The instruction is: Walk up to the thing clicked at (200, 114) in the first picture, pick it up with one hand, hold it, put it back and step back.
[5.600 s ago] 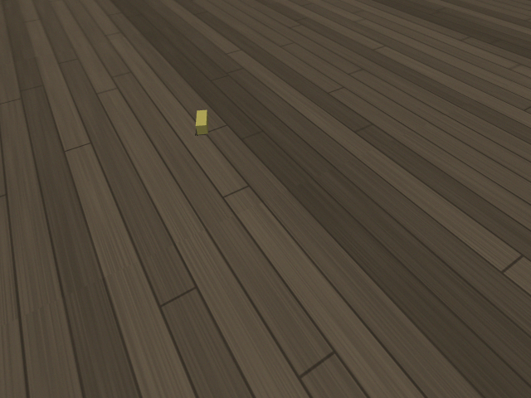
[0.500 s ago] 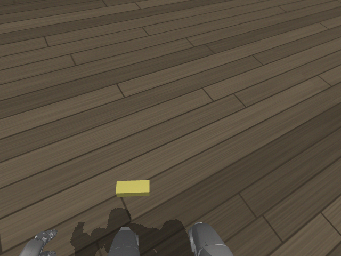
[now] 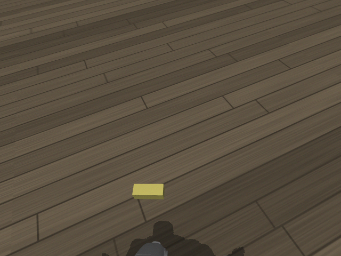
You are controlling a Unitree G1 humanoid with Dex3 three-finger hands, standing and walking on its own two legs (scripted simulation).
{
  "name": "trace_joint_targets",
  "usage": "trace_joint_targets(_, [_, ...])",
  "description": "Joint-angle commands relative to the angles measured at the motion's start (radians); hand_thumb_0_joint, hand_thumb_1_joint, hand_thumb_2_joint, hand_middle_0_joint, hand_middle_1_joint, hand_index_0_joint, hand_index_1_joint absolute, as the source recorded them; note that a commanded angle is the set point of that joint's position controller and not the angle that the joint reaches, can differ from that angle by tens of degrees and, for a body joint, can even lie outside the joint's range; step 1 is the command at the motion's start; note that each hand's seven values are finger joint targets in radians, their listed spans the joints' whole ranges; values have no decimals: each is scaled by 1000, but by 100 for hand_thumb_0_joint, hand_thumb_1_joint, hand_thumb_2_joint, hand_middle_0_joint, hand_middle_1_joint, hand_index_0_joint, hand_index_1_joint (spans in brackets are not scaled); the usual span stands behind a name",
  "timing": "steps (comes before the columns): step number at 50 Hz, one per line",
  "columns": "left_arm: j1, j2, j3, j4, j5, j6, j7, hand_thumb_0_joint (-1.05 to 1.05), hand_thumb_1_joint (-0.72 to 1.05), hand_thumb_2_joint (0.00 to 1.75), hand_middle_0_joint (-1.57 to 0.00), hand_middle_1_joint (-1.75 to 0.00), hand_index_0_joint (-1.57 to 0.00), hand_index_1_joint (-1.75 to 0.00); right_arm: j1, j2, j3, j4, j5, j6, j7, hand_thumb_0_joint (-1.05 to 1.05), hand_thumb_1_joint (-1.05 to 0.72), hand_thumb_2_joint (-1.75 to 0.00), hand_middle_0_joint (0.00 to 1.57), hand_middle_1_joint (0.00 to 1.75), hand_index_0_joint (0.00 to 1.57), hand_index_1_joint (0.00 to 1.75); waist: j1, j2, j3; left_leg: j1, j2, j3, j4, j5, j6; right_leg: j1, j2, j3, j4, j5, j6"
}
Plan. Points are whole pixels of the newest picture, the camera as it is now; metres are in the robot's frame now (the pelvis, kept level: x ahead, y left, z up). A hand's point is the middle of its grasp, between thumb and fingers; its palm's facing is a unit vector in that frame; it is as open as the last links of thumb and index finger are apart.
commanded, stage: walk up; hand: left
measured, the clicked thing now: (148, 191) +0.52 +0.25 -0.72
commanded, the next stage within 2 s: stand in 1.50 s
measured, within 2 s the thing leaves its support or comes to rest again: neither
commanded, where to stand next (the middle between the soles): +0.13 +0.06 m, yaw +2 degrees
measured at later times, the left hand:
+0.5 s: hand out of the picture +0.09 +0.30 -0.14, palm faces +0.01 -0.94 -0.35, open 7.4 cm
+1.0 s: hand out of the picture +0.11 +0.30 -0.12, palm faces +0.04 -0.93 -0.35, open 7.4 cm
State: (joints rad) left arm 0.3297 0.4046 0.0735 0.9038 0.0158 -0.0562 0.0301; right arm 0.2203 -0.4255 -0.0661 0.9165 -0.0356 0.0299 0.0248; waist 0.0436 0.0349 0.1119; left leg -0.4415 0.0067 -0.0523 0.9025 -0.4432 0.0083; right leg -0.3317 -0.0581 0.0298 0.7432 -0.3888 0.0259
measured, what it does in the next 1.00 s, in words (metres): steps on the spot: left foot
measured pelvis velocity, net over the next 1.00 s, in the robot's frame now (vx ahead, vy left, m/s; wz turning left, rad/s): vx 0.02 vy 0.04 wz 0.04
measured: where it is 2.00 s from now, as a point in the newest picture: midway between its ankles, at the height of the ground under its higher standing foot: outside the picture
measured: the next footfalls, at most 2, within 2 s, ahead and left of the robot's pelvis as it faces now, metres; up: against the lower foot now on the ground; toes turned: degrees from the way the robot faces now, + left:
left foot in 0.06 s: +0.07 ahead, +0.16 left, +0.00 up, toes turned +0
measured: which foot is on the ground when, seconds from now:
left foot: up 0.00-0.04, down 0.06-1.00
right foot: down 0.00-1.00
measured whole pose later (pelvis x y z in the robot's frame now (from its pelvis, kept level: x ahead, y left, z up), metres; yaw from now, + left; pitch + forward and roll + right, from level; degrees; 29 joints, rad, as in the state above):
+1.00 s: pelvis +0.02 +0.04 +0.03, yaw +2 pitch -3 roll +0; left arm 0.04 0.37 0.01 1.17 0.00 -0.03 0.00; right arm 0.04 -0.35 -0.01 1.15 0.00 0.00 0.02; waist 0.01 0.00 0.06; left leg -0.14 -0.01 -0.04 0.36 -0.18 0.00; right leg -0.12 -0.05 -0.03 0.35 -0.19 0.04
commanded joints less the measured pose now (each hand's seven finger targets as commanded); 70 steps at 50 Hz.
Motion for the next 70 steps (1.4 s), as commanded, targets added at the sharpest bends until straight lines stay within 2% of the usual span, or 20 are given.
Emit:
trace_joint_targets(1, [-43, 291, 55, -91, -12, -10, 17, 0, 90, 90, -20, -30, -20, -30, 11, -153, -57, -79, 16, -42, -9, 0, -90, -90, 20, 30, 20, 30, -40, -233, -133, 146, -29, 80, -262, 113, 15, 42, -184, 175, -125, 525, -197])
trace_joint_targets(3, [-46, 228, 23, -90, -16, 1, 14, 0, 90, 90, -20, -30, -20, -30, 68, -175, -71, -47, 10, -52, -16, 0, -90, -90, 20, 30, 20, 30, -83, -146, -170, 359, -34, 36, -367, 161, 50, -112, -114, 89, 17, 391, -121])
trace_joint_targets(4, [-37, 166, 3, -98, -20, 3, 11, 0, 90, 90, -20, -30, -20, -30, 73, -236, -84, -62, 2, -57, -20, 0, -90, -90, 20, 30, 20, 30, -91, 50, -208, 452, 149, -280, -442, 131, 118, -266, -13, 9, 168, 177, -49])
trace_joint_targets(5, [-94, 214, 14, -91, -20, 7, 25, 0, 90, 90, -20, -30, -20, -30, 53, -304, -91, -72, 21, -51, -18, 0, -90, -90, 20, 30, 20, 30, -105, 114, -185, 324, 311, -445, -473, 112, 262, -252, 31, -49, 212, -218, -40])
trace_joint_targets(6, [-121, 250, 19, -76, -11, 9, 30, 0, 90, 90, -20, -30, -20, -30, 36, -294, -89, -74, 19, -47, -14, 0, -90, -90, 20, 30, 20, 30, -105, 70, -130, 211, 318, -464, -511, 52, 290, -214, 10, 12, 266, -273, -43])
trace_joint_targets(9, [-54, 213, 12, -21, -18, 1, 11, 0, 90, 90, -20, -30, -20, -30, -68, -234, -56, -82, 24, -48, -23, 0, -90, -90, 20, 30, 20, 30, -45, 92, -73, 133, 213, -282, -449, 172, 210, -139, -9, -15, 148, -127, -41])
trace_joint_targets(12, [4, 192, 18, 34, -9, -6, 3, 0, 90, 90, -20, -30, -20, -30, -141, -203, -33, -75, 32, -36, -20, 0, -90, -90, 20, 30, 20, 30, 4, 111, -102, 13, 142, -164, -365, 152, 132, 112, 52, -78, -139, 57, -47])
trace_joint_targets(13, [-7, 210, 23, 36, 3, -9, 5, 0, 90, 90, -20, -30, -20, -30, -129, -165, -16, -69, 40, -33, -20, 0, -90, -90, 20, 30, 20, 30, 10, 59, -104, -51, 128, -156, -328, 126, 94, 179, 24, 0, -190, 85, -58])
trace_joint_targets(14, [-43, 263, 29, 16, 12, -16, 6, 0, 90, 90, -20, -30, -20, -30, -126, -129, -5, -68, 45, -32, -18, 0, -90, -90, 20, 30, 20, 30, 4, -66, -84, -94, 48, -102, -236, 68, 44, 143, -108, 252, -315, -63, -107])
trace_joint_targets(15, [-96, 320, 34, 14, 13, -16, 3, 0, 90, 90, -20, -30, -20, -30, -133, -142, -12, -49, 41, -29, -26, 0, -90, -90, 20, 30, 20, 30, -10, -163, -72, -25, -18, -25, -130, -44, 26, 34, -248, 418, -403, -185, -193])
trace_joint_targets(16, [-177, 311, 30, -5, 10, -16, -2, 0, 90, 90, -20, -30, -20, -30, -97, -157, -20, -15, 34, -32, -29, 0, -90, -90, 20, 30, 20, 30, -46, -147, -52, 57, 16, -13, -107, -64, 16, -39, -288, 425, -388, -155, -227])
trace_joint_targets(17, [-217, 282, 19, -13, 3, -15, -2, 0, 90, 90, -20, -30, -20, -30, -75, -163, -19, 10, 41, -40, -25, 0, -90, -90, 20, 30, 20, 30, -66, -91, -63, 124, 16, -9, -188, -1, 19, -49, -248, 322, -345, -50, -206])
trace_joint_targets(19, [-243, 229, -3, 3, -3, -9, -6, 0, 90, 90, -20, -30, -20, -30, -73, -163, -18, 38, 37, -56, -22, 0, -90, -90, 20, 30, 20, 30, -75, -67, -89, 228, 53, -105, -387, 183, 55, -77, -114, 123, -236, 141, -93])
trace_joint_targets(21, [-214, 203, -10, 36, -13, 0, -12, 0, 90, 90, -20, -30, -20, -30, -133, -198, -13, 34, 35, -68, -19, 0, -90, -90, 20, 30, 20, 30, -28, -18, -98, 158, 178, -278, -484, 173, 115, 8, 15, -5, -137, 73, -34])
trace_joint_targets(23, [-207, 190, -15, 61, -12, -5, -11, 0, 90, 90, -20, -30, -20, -30, -163, -187, -1, 53, 37, -69, -18, 0, -90, -90, 20, 30, 20, 30, -12, -19, -116, 138, 164, -212, -463, 320, 100, 117, -7, 11, -220, 129, -43])
trace_joint_targets(25, [-220, 200, -16, 75, -20, -13, -9, 0, 90, 90, -20, -30, -20, -30, -154, -163, 10, 77, 39, -69, -22, 0, -90, -90, 20, 30, 20, 30, -21, 6, -176, 178, 99, -102, -421, 503, 50, 204, -53, 42, -251, 336, -60])
trace_joint_targets(28, [-239, 200, -22, 99, -27, -7, -6, 0, 90, 90, -20, -30, -20, -30, -162, -163, 7, 108, 43, -66, -29, 0, -90, -90, 20, 30, 20, 30, -24, 32, -218, 261, 91, -74, -423, 604, 39, 216, -73, 26, -261, 441, -62])
trace_joint_targets(34, [-297, 179, -36, 143, -22, 10, -12, 0, 90, 90, -20, -30, -20, -30, -209, -157, 9, 144, 39, -56, -27, 0, -90, -90, 20, 30, 20, 30, -26, 13, -183, 263, 113, -100, -536, 457, 41, 223, -56, 2, -344, 281, -43])
trace_joint_targets(41, [-334, 184, -35, 183, -14, 11, -18, 0, 90, 90, -20, -30, -20, -30, -226, -159, 10, 170, 36, -53, -22, 0, -90, -90, 20, 30, 20, 30, -39, -18, -151, 289, 97, -76, -583, 398, 23, 227, -73, 14, -428, 270, -35])
trace_joint_targets(70, [-312, 166, -16, 202, -3, 15, -20, 0, 90, 90, -20, -30, -20, -30, -191, -137, 15, 194, 29, -48, -25, 0, -90, -90, 20, 30, 20, 30, -42, -17, -142, 290, 89, -77, -616, 402, 10, 262, -76, -1, -476, 261, -28])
